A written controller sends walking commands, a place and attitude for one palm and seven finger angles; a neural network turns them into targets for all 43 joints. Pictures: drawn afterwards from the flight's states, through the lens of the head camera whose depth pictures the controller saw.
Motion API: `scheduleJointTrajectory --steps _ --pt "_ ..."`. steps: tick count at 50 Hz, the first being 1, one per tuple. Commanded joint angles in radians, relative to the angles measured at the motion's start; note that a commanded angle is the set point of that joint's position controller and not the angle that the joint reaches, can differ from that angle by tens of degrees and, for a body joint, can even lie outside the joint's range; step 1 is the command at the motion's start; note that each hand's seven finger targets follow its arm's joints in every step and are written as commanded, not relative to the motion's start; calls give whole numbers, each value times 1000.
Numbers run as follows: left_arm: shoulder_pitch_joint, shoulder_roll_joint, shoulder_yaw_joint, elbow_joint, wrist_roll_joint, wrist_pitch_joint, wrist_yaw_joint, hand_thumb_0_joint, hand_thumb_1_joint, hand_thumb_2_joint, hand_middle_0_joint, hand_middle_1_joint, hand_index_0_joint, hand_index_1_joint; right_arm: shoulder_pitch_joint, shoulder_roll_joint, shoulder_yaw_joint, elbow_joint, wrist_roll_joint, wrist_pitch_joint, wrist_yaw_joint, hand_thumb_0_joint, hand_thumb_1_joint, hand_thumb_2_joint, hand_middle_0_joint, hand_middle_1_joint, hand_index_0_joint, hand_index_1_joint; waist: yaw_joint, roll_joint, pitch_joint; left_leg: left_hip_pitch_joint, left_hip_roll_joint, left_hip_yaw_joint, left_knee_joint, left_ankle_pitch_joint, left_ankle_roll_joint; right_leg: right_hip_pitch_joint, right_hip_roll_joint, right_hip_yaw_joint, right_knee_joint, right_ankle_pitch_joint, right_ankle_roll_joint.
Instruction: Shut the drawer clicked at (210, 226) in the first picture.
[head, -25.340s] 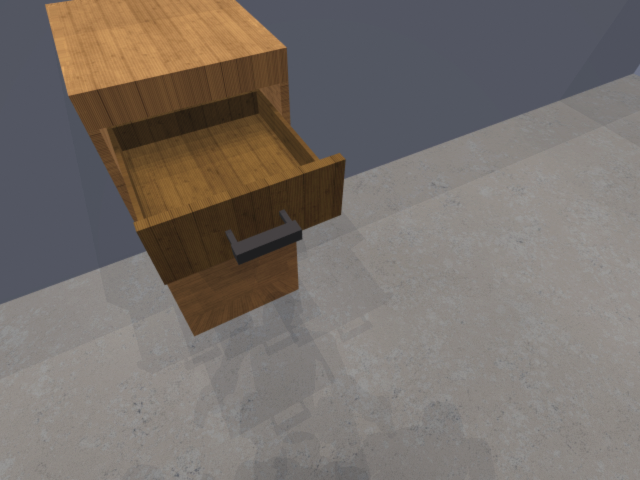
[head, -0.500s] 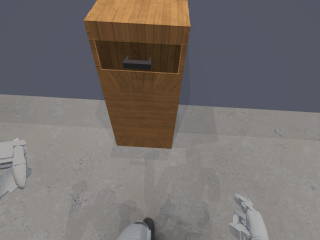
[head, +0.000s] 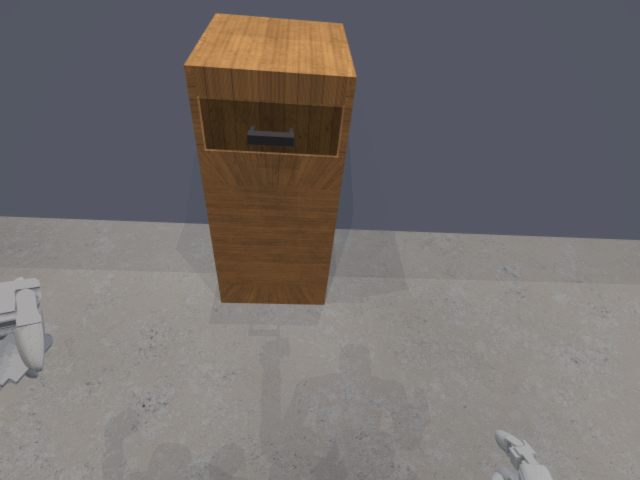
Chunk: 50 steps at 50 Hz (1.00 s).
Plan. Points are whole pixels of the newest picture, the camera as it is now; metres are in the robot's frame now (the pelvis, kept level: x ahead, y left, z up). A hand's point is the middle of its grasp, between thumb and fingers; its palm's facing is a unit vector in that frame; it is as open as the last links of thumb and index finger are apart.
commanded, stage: stop stepping back and stand still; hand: left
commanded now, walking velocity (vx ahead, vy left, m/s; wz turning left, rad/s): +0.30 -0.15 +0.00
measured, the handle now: (271, 134) +0.90 +0.20 -0.01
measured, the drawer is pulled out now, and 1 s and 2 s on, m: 0.00 0.00 0.00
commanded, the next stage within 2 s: let the arm hang, fingers relaxed in 0.66 s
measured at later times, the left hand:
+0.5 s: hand out of the picture +0.08 +0.27 +0.18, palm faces +0.54 -0.74 -0.40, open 3.3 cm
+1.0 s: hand out of the picture +0.02 +0.20 -0.13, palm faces +0.15 -0.96 -0.25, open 3.1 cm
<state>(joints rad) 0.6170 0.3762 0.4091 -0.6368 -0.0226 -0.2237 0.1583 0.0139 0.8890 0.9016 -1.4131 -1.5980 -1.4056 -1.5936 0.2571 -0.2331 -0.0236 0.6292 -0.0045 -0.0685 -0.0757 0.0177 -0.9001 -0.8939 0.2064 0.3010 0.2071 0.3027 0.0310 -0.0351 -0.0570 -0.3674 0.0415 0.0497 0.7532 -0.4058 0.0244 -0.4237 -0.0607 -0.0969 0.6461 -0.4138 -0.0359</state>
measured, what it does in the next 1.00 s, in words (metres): steps on the spot: left foot, then right foot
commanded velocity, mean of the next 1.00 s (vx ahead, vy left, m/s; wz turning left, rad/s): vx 0.11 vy -0.02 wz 0.00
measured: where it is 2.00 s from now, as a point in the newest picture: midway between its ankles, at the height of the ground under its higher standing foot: outside the picture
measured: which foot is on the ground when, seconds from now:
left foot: up 0.00-0.00, down 0.02-1.00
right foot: down 0.00-0.00, up 0.02-0.28, down 0.30-0.52, up 0.54-0.74, down 0.76-1.00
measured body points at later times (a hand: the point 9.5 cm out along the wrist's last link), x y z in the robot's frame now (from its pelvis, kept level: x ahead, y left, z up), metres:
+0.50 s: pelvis -0.08 +0.00 +0.00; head -0.10 +0.00 +0.45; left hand +0.04 +0.30 +0.20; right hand +0.09 -0.25 -0.08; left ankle -0.04 +0.12 -0.72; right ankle -0.09 -0.14 -0.73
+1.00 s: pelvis -0.07 +0.00 -0.01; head -0.06 -0.02 +0.44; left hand +0.01 +0.25 -0.11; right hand +0.07 -0.23 -0.14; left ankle -0.07 +0.13 -0.73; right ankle -0.05 -0.11 -0.72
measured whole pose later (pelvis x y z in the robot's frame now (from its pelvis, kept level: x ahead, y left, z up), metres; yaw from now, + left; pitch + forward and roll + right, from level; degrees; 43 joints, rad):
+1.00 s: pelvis -0.07 +0.00 -0.01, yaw +8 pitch -1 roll +1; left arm 0.32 0.17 0.03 0.59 0.04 0.05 0.01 0.01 0.91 0.90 -1.20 -1.40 -1.20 -1.40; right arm 0.22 -0.22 -0.02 0.80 -0.03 0.02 0.02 0.01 -0.90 -0.89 0.20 0.30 0.21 0.30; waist -0.03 0.02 0.03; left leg -0.32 0.04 0.04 0.66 -0.28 -0.01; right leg -0.32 -0.07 -0.11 0.72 -0.38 -0.01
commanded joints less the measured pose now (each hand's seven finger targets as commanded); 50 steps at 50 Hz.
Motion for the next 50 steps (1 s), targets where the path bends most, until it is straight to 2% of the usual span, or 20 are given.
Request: scheduleJointTrajectory --steps 1,4,8,11,13,14,16,18,23,24,26,28,33,36,37,38,39,42,46,50 --pt "-341 151 39 -179 22 -77 21 0 900 900 -1400 -1600 -1400 -1600 -93 -127 -25 -160 -4 -121 -11 0 -900 -900 200 300 200 300 -82 469 145 -2 330 -680 -645 -491 207 -300 88 81 671 -124 47" --pt "-154 195 89 -153 24 -86 0 0 900 900 -1400 -1600 -1400 -1600 -123 -95 -43 -165 2 -126 39 0 -900 -900 200 300 200 300 -41 133 97 -69 304 -617 -591 -398 230 -290 13 138 780 40 41" --pt "36 172 74 -319 -6 -83 6 0 900 900 -1400 -1600 -1400 -1600 -173 -88 -31 -177 -1 -113 51 0 -900 -900 200 300 200 300 -15 335 18 -193 164 -224 -581 -303 92 114 64 -15 319 31 6" --pt "81 181 95 -276 1 -61 21 0 900 900 -1400 -1600 -1400 -1600 -138 -63 -22 -169 -23 -86 31 0 -900 -900 200 300 200 300 -20 392 -26 -299 134 -150 -454 -272 48 415 112 -57 5 -146 -18" --pt "75 182 116 -165 3 -26 17 0 900 900 -1400 -1600 -1400 -1600 -106 -39 -23 -137 -6 -62 24 0 -900 -900 200 300 200 300 -9 -30 4 -349 -13 7 56 -123 11 422 -40 135 -312 -114 -65" --pt "-12 198 120 -176 -11 -26 8 0 900 900 -1400 -1600 -1400 -1600 -125 -52 -41 -140 14 -53 16 0 -900 -900 200 300 200 300 -22 -262 47 -427 -55 -11 352 -76 -3 335 -223 433 -454 -74 -138" --pt "-127 313 215 -194 -22 -63 -5 0 900 900 -1400 -1600 -1400 -1600 -101 -72 -34 -101 -16 -75 16 0 -900 -900 200 300 200 300 -82 -148 51 -408 -9 -47 586 86 -39 189 -307 492 -413 264 -201" --pt "-142 218 135 -98 -9 -52 -5 0 900 900 -1400 -1600 -1400 -1600 -96 -86 -68 -105 11 -75 10 0 -900 -900 200 300 200 300 -67 -176 48 -305 48 -81 396 109 -27 117 -265 474 -423 -228 -169" --pt "-145 83 -13 -67 -7 -62 7 0 900 900 -1400 -1600 -1400 -1600 -161 -59 -22 -112 -1 -119 -29 0 -900 -900 200 300 200 300 -61 -36 87 185 -21 79 -232 68 14 -16 -122 106 -218 -177 -76" --pt "-174 106 -7 -96 -2 -73 9 0 900 900 -1400 -1600 -1400 -1600 -137 -79 -27 -113 -7 -130 -32 0 -900 -900 200 300 200 300 -58 25 81 233 0 25 -293 29 26 -24 -85 103 -115 -142 -52" --pt "-231 132 15 -193 8 -95 18 0 900 900 -1400 -1600 -1400 -1600 -116 -112 -29 -133 -5 -135 -26 0 -900 -900 200 300 200 300 -63 298 102 265 288 -497 -529 -109 159 -187 69 14 251 -159 30" --pt "-215 250 114 -241 17 -109 18 0 900 900 -1400 -1600 -1400 -1600 -108 -83 -27 -115 -14 -151 -10 0 -900 -900 200 300 200 300 -56 252 82 136 338 -578 -600 -174 205 -175 29 115 492 -127 23" --pt "78 177 123 -264 -12 -71 20 0 900 900 -1400 -1600 -1400 -1600 -135 -72 -24 -162 -3 -127 30 0 -900 -900 200 300 200 300 -21 341 18 -38 188 -131 -522 -95 82 176 41 10 107 -11 20" --pt "89 155 111 -166 -12 -48 19 0 900 900 -1400 -1600 -1400 -1600 -137 -67 -25 -183 -3 -77 26 0 -900 -900 200 300 200 300 -31 167 25 -198 124 -61 -346 -191 31 387 50 38 -154 -36 3" --pt "67 163 114 -132 -12 -38 19 0 900 900 -1400 -1600 -1400 -1600 -139 -57 -30 -182 2 -60 22 0 -900 -900 200 300 200 300 -33 -36 53 -216 34 -1 -114 -148 3 327 -42 220 -322 -99 -35" --pt "-42 -18 -300 657 90 131 -116 0 900 900 -1400 -1600 -1400 -1600 -177 -110 -57 -4 6 -110 88 0 -900 -900 200 300 200 300 -58 -178 -19 -277 45 -6 131 -151 -30 287 -338 373 -280 430 -80" --pt "-87 -5 -271 673 90 199 -138 0 900 900 -1360 -1557 -1360 -1557 -104 -61 -41 -38 12 -44 92 0 -900 -900 200 300 200 300 -62 -210 -18 -210 60 -60 144 -220 -35 204 -351 338 -207 721 -123" --pt "-217 -34 -283 759 62 203 -134 0 900 900 -1240 -1427 -1240 -1427 3 -67 -27 9 1 38 101 0 -900 -900 200 300 200 300 -76 -255 -15 -64 5 2 100 -42 -35 103 -195 169 -177 381 -125" --pt "-254 -12 -314 1019 59 213 -140 0 900 900 -1080 -1253 -1080 -1253 -49 -60 -29 33 -26 69 96 0 -900 -900 200 300 200 300 -49 -285 52 5 -42 22 -115 52 -11 190 -155 124 -145 667 -63" --pt "-283 -48 -343 1221 48 222 -143 0 900 900 -920 -1080 -920 -1080 -24 -90 -16 125 -31 59 77 0 -900 -900 200 300 200 300 -28 50 24 131 86 -94 -238 428 34 150 -50 90 -129 317 21"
